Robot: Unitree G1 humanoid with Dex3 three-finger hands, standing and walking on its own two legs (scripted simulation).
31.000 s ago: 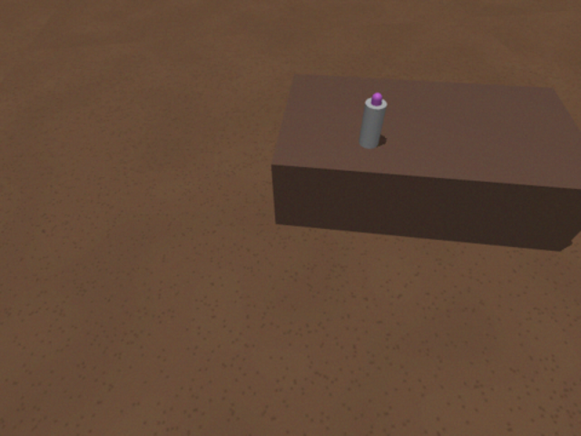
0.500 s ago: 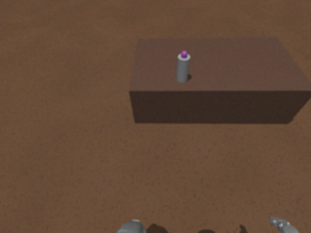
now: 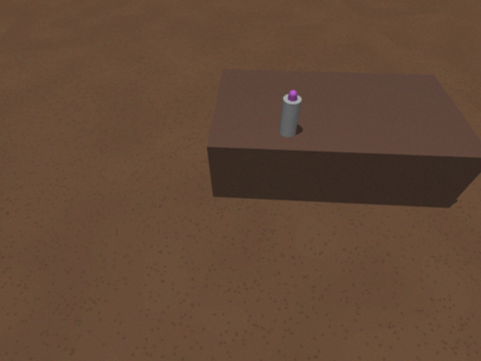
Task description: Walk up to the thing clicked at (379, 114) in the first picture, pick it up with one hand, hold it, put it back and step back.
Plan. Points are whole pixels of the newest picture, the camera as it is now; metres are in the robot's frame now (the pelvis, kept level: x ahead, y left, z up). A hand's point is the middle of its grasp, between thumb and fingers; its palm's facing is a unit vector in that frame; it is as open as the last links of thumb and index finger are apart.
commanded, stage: step back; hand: right
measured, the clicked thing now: (290, 112) +1.12 -0.18 -0.30
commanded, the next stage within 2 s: stand in 0.36 s
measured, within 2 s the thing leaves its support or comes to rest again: neither
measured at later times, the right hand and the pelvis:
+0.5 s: hand (372, 358) +0.16 -0.22 -0.14, palm faces -0.04 +0.94 -0.33, open 7.4 cm; pelvis +0.04 +0.02 +0.01, yaw +1 degrees
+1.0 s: hand out of the picture +0.10 -0.24 -0.14, palm faces -0.03 +0.94 -0.33, open 7.4 cm; pelvis +0.02 +0.01 +0.02, yaw +1 degrees
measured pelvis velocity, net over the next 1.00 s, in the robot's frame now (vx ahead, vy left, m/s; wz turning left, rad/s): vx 0.02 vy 0.01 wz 0.01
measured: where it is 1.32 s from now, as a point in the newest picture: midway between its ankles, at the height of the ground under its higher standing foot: outside the picture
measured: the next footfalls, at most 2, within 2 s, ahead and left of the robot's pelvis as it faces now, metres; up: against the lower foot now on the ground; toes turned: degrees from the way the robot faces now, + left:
none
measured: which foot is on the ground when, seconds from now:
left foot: down 0.00-1.00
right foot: down 0.00-1.00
